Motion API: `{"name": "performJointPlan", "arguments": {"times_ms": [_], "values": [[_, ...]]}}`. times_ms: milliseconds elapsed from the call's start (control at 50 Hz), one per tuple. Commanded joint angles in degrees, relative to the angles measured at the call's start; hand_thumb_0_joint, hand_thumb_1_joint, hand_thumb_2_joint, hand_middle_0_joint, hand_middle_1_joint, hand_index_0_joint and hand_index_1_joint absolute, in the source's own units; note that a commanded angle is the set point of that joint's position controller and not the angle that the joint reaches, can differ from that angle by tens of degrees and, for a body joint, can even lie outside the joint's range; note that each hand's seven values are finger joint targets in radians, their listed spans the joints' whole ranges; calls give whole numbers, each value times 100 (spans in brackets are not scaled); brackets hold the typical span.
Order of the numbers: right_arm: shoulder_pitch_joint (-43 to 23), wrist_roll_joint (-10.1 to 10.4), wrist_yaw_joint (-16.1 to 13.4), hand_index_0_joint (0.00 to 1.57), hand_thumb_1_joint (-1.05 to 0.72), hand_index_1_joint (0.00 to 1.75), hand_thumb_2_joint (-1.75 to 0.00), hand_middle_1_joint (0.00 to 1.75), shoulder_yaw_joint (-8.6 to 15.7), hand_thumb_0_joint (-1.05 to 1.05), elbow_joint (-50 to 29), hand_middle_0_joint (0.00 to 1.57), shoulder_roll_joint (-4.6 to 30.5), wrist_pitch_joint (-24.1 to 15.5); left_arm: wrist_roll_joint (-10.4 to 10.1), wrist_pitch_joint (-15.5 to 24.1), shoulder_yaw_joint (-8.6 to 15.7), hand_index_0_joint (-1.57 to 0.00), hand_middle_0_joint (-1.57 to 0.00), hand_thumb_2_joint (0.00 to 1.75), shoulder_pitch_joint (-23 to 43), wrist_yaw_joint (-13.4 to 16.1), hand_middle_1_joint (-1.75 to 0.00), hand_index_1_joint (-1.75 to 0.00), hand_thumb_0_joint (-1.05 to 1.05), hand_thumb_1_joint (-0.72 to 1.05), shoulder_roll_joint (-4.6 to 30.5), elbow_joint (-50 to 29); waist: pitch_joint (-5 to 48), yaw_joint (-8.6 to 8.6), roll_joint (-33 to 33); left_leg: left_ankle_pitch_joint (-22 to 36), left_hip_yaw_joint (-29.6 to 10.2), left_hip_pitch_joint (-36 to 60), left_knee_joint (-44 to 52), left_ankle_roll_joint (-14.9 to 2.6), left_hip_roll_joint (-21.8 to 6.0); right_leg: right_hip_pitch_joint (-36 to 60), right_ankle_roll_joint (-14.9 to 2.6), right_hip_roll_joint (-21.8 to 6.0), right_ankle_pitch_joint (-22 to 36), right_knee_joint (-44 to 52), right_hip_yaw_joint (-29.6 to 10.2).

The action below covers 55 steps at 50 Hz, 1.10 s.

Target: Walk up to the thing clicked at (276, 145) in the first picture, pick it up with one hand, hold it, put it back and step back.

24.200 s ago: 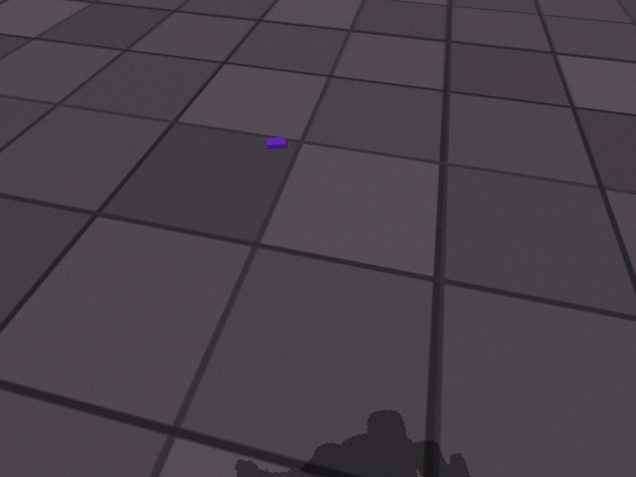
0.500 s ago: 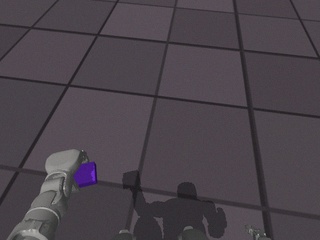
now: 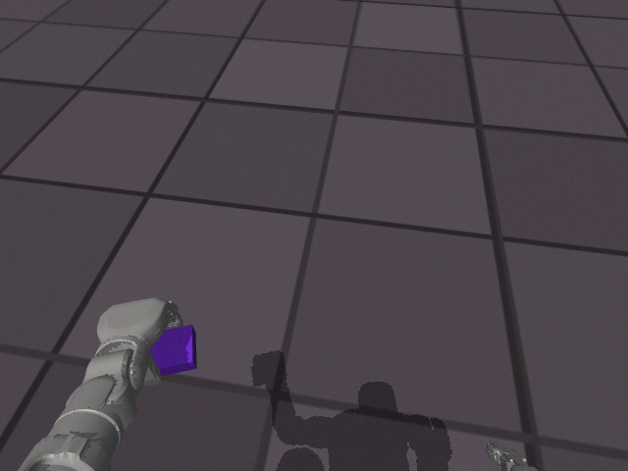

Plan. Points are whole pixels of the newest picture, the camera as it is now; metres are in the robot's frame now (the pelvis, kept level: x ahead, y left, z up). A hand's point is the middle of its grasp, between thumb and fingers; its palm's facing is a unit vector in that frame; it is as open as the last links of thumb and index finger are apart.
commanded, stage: hold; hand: left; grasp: from above
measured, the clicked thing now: (160, 353) +0.32 +0.22 -0.10
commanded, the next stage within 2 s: crouch in 1.56 s
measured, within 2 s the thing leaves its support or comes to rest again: neither
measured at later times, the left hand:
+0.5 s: hand (147, 359) +0.29 +0.22 -0.05, palm faces -0.44 -0.06 -0.89, open 8.9 cm
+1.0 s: hand (139, 366) +0.28 +0.22 -0.03, palm faces -0.44 -0.07 -0.90, open 8.8 cm
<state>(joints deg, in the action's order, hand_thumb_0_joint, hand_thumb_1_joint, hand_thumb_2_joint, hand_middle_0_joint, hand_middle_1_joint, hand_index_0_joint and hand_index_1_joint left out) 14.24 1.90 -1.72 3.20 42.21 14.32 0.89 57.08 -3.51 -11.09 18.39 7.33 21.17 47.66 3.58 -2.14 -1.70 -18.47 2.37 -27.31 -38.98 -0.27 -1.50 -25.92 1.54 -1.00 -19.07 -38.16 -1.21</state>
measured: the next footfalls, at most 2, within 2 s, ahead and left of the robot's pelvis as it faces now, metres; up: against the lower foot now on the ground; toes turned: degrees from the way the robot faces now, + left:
none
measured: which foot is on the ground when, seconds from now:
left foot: down 0.00-1.00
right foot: down 0.00-1.00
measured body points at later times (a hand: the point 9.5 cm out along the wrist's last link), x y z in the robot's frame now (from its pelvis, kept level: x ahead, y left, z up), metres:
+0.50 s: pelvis -0.01 +0.00 +0.01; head +0.01 -0.02 +0.46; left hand +0.31 +0.22 +0.00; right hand +0.10 -0.27 -0.11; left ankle +0.01 +0.11 -0.72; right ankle +0.00 -0.14 -0.72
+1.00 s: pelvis -0.02 +0.00 +0.01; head -0.01 -0.02 +0.46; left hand +0.29 +0.22 +0.02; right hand +0.12 -0.26 -0.10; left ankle +0.01 +0.11 -0.72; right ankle +0.00 -0.14 -0.72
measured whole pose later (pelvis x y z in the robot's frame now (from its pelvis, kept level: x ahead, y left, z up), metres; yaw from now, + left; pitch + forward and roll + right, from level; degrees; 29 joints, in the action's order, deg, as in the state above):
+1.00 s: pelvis -0.02 +0.00 +0.01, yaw +0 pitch +1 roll +0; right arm 11.7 2.8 -1.8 1.7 39.2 14.7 2.8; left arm 56.5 -3.2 -12.7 15.4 0.8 21.5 40.3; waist 0.4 -0.4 -2.7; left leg -12.8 2.8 -17.5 -29.7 -0.2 -1.3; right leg -16.8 1.3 -1.1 -13.9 -30.0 -1.5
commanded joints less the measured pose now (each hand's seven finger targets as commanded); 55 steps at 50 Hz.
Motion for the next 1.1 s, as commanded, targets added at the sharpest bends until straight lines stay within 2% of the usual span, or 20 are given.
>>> {"name": "performJointPlan", "arguments": {"times_ms": [0,20,120,180,200,240,260,280,340,360,420,480,540,600,640,780,800,860,1000,1080], "values": [[-35,43,-55,20,-88,30,-89,30,275,0,-706,20,882,-181,1,35,312,-113,-114,48,1764,65,-32,-33,0,75,1048,-1175,1589,-2,-31,1761,-115,1324,531,38,164,524,-199,310,1577,558,138],[-32,49,-58,20,-88,30,-89,30,288,0,-726,20,901,-165,6,47,439,-113,-114,48,1769,28,-33,-33,0,75,1221,-1230,1650,57,-73,1863,-90,1322,527,34,178,647,-189,307,1686,579,137],[-40,46,-55,20,-88,30,-89,30,255,0,-795,20,894,-119,51,83,413,-114,-115,50,1773,-8,-32,-33,0,75,1176,-1353,1453,16,-6,1883,-86,1372,671,28,162,684,-197,322,1725,673,136],[-106,41,-42,20,-88,30,-89,30,254,0,-831,20,886,-101,72,94,550,-115,-117,51,1956,43,-30,-32,0,77,1309,-1564,1520,101,-84,1765,-43,1440,747,27,176,781,-205,304,1638,743,112],[-101,36,-36,20,-88,30,-89,30,255,0,-821,20,890,-99,76,75,512,-115,-116,52,1898,48,-32,-33,0,77,1249,-1449,1536,30,-85,1795,-29,1481,745,16,179,766,-199,295,1666,746,99],[-144,48,-31,20,-88,30,-90,30,243,0,-858,20,895,-86,108,56,493,-116,-117,53,1923,47,-31,-33,0,76,1262,-1547,1469,84,-114,1797,-36,1519,799,20,173,787,-205,290,1648,779,111],[-118,42,-29,20,-88,30,-90,30,261,0,-837,20,932,-83,118,55,503,-115,-117,53,1891,42,-30,-32,0,76,1274,-1403,1414,31,-58,1761,-46,1521,811,18,161,764,-203,297,1601,814,120],[-148,46,-25,20,-88,30,-90,30,245,0,-860,20,888,-80,120,64,487,-114,-117,53,1918,22,-30,-32,0,75,1245,-1515,1479,91,-66,1783,-44,1541,838,13,161,824,-205,294,1629,809,119],[-213,49,-19,20,-88,30,-90,30,240,0,-909,20,888,-70,120,67,406,-115,-116,54,1885,-47,-32,-34,0,75,1172,-1575,1430,66,13,1703,-36,1556,870,-19,194,860,-188,268,1611,907,98],[-271,53,-21,20,-89,30,-90,30,255,0,-901,20,921,-56,102,67,509,-115,-118,55,1820,-64,-30,-33,0,75,1311,-1503,1458,123,19,1667,-10,1586,882,-24,211,936,-171,250,1589,954,100],[-286,50,-16,20,-89,30,-90,30,221,0,-936,20,892,-44,78,57,384,-115,-117,55,1861,-121,-30,-33,0,75,1136,-1618,1403,41,40,1621,-6,1630,942,-35,199,912,-171,248,1570,1001,89],[-340,58,-16,20,-89,30,-90,30,198,0,-956,20,875,-26,77,31,480,-115,-117,52,1738,-122,-29,-31,0,75,1233,-1556,1232,117,50,1383,-2,1525,1036,-43,209,970,-176,242,1328,1104,94],[-423,74,-26,20,-89,30,-90,30,184,0,-1012,20,879,-20,62,64,382,-116,-117,50,1796,-207,-30,-31,0,77,1176,-1604,1165,69,80,1203,-25,1575,1112,-41,189,899,-178,245,1139,1156,99],[-492,82,-42,20,-89,30,-90,30,164,0,-1033,20,865,-21,70,87,491,-116,-117,49,1791,-229,-30,-31,0,77,1313,-1737,1167,153,-13,1094,-36,1582,1166,-33,186,965,-184,252,1005,1189,101],[-509,75,-46,20,-89,30,-90,30,158,0,-1032,20,846,-23,44,86,414,-116,-118,51,1839,-244,-29,-31,0,77,1186,-1799,1221,116,-67,1143,-18,1675,1174,-31,185,951,-188,245,1066,1209,86],[-602,100,-75,20,-89,30,-90,30,131,0,-1062,20,856,-41,17,77,418,-115,-116,48,1941,-265,-30,-31,0,75,1261,-1926,1151,121,21,1034,-35,1746,1283,-29,168,984,-184,247,950,1300,106],[-660,115,-74,20,-89,30,-90,30,131,0,-1077,20,846,-42,18,72,459,-116,-117,48,1876,-278,-30,-31,0,76,1310,-1912,1105,192,-11,1033,-25,1726,1317,-25,176,1014,-197,247,917,1312,113],[-656,99,-71,20,-89,30,-90,30,113,0,-1064,20,835,-53,10,48,370,-114,-115,48,1893,-307,-31,-32,0,75,1178,-1984,1117,140,-71,993,-53,1790,1344,-7,154,999,-197,255,894,1323,113],[-760,132,-104,20,-90,30,-90,30,72,0,-1128,20,802,-56,-48,76,446,-115,-116,49,1951,-499,-31,-32,0,75,1349,-2111,1025,196,-32,966,-25,1777,1422,-39,186,1071,-191,231,854,1428,79],[-787,136,-111,20,-90,30,-90,30,65,0,-1142,20,782,-56,-54,108,407,-113,-114,49,1609,-567,-31,-33,0,73,1220,-1932,913,227,16,945,-88,1786,1487,-9,146,1055,-211,260,803,1421,122]]}}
